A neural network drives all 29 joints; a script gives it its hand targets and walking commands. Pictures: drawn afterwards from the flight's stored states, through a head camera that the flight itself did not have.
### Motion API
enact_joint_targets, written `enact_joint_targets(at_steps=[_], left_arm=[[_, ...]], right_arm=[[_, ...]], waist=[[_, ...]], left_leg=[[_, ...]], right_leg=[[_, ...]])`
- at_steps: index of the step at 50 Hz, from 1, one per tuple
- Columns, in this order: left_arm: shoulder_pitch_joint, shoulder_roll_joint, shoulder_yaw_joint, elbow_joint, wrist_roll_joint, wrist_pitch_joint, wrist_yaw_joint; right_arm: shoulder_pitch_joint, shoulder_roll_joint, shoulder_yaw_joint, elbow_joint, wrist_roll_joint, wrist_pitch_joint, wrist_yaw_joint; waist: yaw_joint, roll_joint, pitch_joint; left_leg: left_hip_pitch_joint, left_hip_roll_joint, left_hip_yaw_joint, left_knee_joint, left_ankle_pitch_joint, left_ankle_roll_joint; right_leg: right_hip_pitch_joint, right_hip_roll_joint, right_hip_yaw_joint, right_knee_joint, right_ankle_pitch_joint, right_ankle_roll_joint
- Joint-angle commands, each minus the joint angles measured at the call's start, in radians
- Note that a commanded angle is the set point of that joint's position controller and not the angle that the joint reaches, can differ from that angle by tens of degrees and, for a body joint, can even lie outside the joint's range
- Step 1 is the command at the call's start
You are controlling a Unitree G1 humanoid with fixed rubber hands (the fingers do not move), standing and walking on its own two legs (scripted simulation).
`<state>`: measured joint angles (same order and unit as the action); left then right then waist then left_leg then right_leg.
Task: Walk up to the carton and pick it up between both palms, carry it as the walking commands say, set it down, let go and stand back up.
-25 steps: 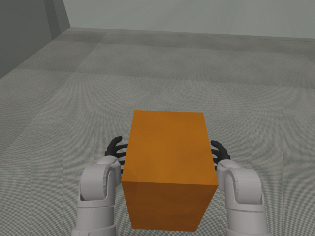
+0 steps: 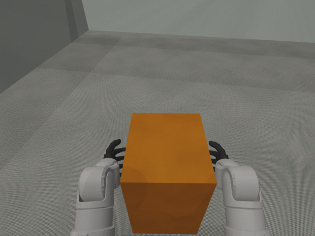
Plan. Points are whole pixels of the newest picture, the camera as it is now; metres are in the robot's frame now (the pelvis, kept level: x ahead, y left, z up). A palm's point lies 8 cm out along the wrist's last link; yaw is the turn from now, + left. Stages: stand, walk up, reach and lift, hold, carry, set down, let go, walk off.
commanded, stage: carry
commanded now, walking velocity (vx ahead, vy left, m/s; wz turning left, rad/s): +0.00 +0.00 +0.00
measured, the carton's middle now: (165, 175) +0.29 +0.00 +0.02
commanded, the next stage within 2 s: none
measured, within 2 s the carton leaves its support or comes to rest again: neither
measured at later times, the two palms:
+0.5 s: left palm (105, 172) +0.26 +0.14 +0.09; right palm (220, 172) +0.25 -0.13 +0.09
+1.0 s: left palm (100, 178) +0.24 +0.15 +0.09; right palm (218, 181) +0.23 -0.12 +0.09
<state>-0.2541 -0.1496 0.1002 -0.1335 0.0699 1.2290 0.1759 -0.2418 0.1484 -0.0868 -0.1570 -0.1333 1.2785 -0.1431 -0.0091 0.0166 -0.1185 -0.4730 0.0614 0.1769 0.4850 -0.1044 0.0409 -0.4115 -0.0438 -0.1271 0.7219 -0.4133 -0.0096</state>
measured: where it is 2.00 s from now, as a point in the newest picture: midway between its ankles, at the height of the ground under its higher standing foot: outside the picture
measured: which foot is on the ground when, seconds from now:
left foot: down 0.00-0.06, up 0.08-0.22, down 0.24-1.00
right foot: up 0.00-0.02, down 0.04-1.00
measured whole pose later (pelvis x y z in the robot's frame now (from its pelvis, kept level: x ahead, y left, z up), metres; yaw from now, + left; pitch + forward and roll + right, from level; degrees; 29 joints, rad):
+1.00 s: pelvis -0.04 +0.02 +0.00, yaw -1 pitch +3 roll +0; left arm -0.25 -0.15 0.10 -0.18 0.07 1.20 0.17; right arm -0.24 0.15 -0.08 -0.19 -0.11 1.24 -0.15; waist 0.00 -0.01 -0.11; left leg -0.40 0.04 0.15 0.54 -0.19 0.04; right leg -0.39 -0.05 -0.09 0.54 -0.20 0.00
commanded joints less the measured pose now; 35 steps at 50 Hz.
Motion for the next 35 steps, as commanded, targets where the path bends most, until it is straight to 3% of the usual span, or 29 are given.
enact_joint_targets(at_steps=[1,2,3,4,5,6,8,10,11,12,14,15,16,18,22,24,27,30,35], left_arm=[[-0.581,-1.059,-0.678,-0.145,-0.425,-0.023,-0.294],[-0.563,-1.043,-0.668,-0.140,-0.419,-0.023,-0.293],[-0.554,-1.051,-0.669,-0.135,-0.416,-0.023,-0.294],[-0.528,-1.046,-0.664,-0.133,-0.410,-0.019,-0.297],[-0.514,-1.056,-0.659,-0.111,-0.399,-0.021,-0.304],[-0.510,-1.052,-0.658,-0.104,-0.396,-0.021,-0.313],[-0.534,-1.058,-0.665,-0.139,-0.406,-0.027,-0.315],[-0.527,-1.044,-0.659,-0.163,-0.406,-0.028,-0.302],[-0.517,-1.035,-0.656,-0.165,-0.402,-0.028,-0.297],[-0.515,-1.024,-0.653,-0.166,-0.399,-0.027,-0.292],[-0.488,-1.006,-0.646,-0.167,-0.382,-0.032,-0.283],[-0.499,-1.006,-0.659,-0.200,-0.390,-0.033,-0.283],[-0.509,-1.010,-0.672,-0.211,-0.395,-0.030,-0.286],[-0.510,-1.015,-0.677,-0.196,-0.388,-0.028,-0.288],[-0.513,-1.031,-0.692,-0.178,-0.404,-0.026,-0.294],[-0.513,-1.030,-0.690,-0.163,-0.404,-0.022,-0.299],[-0.527,-1.039,-0.693,-0.151,-0.411,-0.021,-0.304],[-0.542,-1.044,-0.693,-0.150,-0.414,-0.025,-0.304],[-0.543,-1.042,-0.687,-0.150,-0.411,-0.030,-0.303]], right_arm=[[-0.665,1.046,0.678,-0.160,0.460,-0.079,0.275],[-0.636,1.043,0.677,-0.148,0.449,-0.080,0.273],[-0.622,1.035,0.684,-0.155,0.445,-0.081,0.267],[-0.598,1.023,0.686,-0.145,0.434,-0.080,0.258],[-0.616,1.032,0.696,-0.179,0.439,-0.077,0.253],[-0.623,1.042,0.703,-0.183,0.443,-0.082,0.249],[-0.659,1.046,0.717,-0.225,0.464,-0.088,0.244],[-0.635,1.041,0.714,-0.233,0.478,-0.085,0.242],[-0.626,1.036,0.703,-0.221,0.472,-0.083,0.244],[-0.598,1.028,0.689,-0.202,0.463,-0.082,0.246],[-0.573,1.015,0.677,-0.184,0.460,-0.085,0.251],[-0.552,1.033,0.676,-0.168,0.452,-0.092,0.253],[-0.538,1.039,0.673,-0.165,0.452,-0.092,0.257],[-0.547,1.042,0.668,-0.176,0.450,-0.091,0.256],[-0.561,1.038,0.679,-0.186,0.454,-0.091,0.259],[-0.558,1.036,0.674,-0.174,0.447,-0.088,0.258],[-0.572,1.034,0.669,-0.167,0.446,-0.088,0.257],[-0.584,1.035,0.674,-0.170,0.447,-0.092,0.257],[-0.602,1.038,0.679,-0.188,0.453,-0.095,0.257]], waist=[[0.029,0.062,-0.261],[0.025,-0.091,-0.267],[0.011,-0.203,-0.233],[0.012,-0.232,-0.213],[0.016,-0.228,-0.230],[0.023,-0.217,-0.231],[0.022,-0.183,-0.239],[0.012,-0.154,-0.286],[0.012,-0.128,-0.326],[0.013,-0.103,-0.368],[0.019,-0.014,-0.414],[0.022,0.025,-0.438],[0.017,0.040,-0.419],[0.018,0.036,-0.366],[0.014,-0.001,-0.317],[0.012,-0.024,-0.289],[0.013,0.009,-0.267],[0.012,0.001,-0.250],[0.010,-0.016,-0.250]], left_leg=[[0.149,0.133,-0.104,-0.190,-0.402,-0.089],[0.169,0.093,-0.071,-0.044,-0.281,-0.108],[0.082,0.072,-0.077,0.057,-0.185,-0.096],[0.036,0.048,-0.068,0.149,-0.224,-0.085],[0.061,0.026,-0.084,0.206,-0.213,-0.074],[0.070,0.019,-0.088,0.253,-0.204,-0.073],[0.053,-0.007,-0.070,0.224,-0.198,-0.074],[0.120,-0.022,-0.040,0.034,-0.109,-0.070],[0.197,0.006,-0.062,-0.012,-0.029,-0.061],[0.273,0.044,-0.100,-0.013,0.060,-0.049],[0.396,0.127,-0.156,0.081,0.395,-0.028],[0.386,0.122,-0.146,0.112,0.387,-0.009],[0.329,0.111,-0.139,0.068,0.273,-0.015],[0.271,0.122,-0.165,0.014,0.138,-0.011],[0.251,0.115,-0.147,0.039,0.098,-0.016],[0.233,0.111,-0.149,0.024,0.028,-0.016],[0.217,0.115,-0.163,-0.018,-0.067,-0.014],[0.201,0.109,-0.168,-0.048,-0.153,-0.012],[0.197,0.107,-0.175,-0.070,-0.191,-0.009]], right_leg=[[0.132,0.009,0.025,-0.238,-0.008,-0.032],[0.127,-0.095,0.198,-0.391,-0.077,-0.059],[0.127,-0.218,0.384,-0.420,-0.049,-0.093],[0.115,-0.281,0.410,-0.422,0.044,-0.126],[0.075,-0.265,0.350,-0.418,0.039,-0.151],[0.063,-0.241,0.299,-0.418,0.067,-0.144],[0.154,-0.191,0.196,-0.332,0.384,-0.115],[0.245,-0.157,0.142,-0.206,0.756,-0.092],[0.258,-0.143,0.130,-0.157,0.808,-0.066],[0.256,-0.141,0.138,-0.134,0.802,-0.040],[0.194,-0.122,0.142,-0.103,0.694,-0.011],[0.185,-0.117,0.137,-0.126,0.659,-0.010],[0.191,-0.112,0.118,-0.139,0.533,-0.014],[0.179,-0.102,0.114,-0.152,0.363,-0.018],[0.131,-0.115,0.139,-0.174,0.418,-0.027],[0.113,-0.116,0.137,-0.201,0.352,-0.022],[0.092,-0.105,0.139,-0.224,0.245,-0.017],[0.075,-0.101,0.147,-0.258,0.154,-0.018],[0.077,-0.100,0.151,-0.282,0.099,-0.013]])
